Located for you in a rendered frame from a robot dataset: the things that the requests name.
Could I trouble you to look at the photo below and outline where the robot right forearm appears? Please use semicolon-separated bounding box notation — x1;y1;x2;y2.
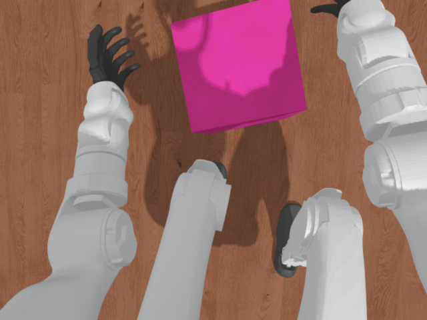
337;0;427;142

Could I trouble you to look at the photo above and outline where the robot left forearm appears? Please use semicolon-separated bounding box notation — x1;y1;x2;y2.
47;81;133;265

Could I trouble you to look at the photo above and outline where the robot left foot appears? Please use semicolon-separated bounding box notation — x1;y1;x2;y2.
212;161;227;179

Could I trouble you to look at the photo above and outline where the right robot upper arm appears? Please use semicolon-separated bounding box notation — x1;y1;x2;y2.
362;131;427;294

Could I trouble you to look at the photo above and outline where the left robot hand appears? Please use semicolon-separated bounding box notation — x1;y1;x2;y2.
87;24;140;92

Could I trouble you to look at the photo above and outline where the right robot hand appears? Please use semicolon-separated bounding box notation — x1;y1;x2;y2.
310;0;351;18

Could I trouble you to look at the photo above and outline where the carton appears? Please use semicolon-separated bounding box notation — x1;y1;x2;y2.
170;0;307;134

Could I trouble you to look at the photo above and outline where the left robot upper arm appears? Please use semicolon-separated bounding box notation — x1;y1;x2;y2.
0;207;137;320

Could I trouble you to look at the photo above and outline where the right robot thigh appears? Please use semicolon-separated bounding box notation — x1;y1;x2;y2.
296;196;367;320

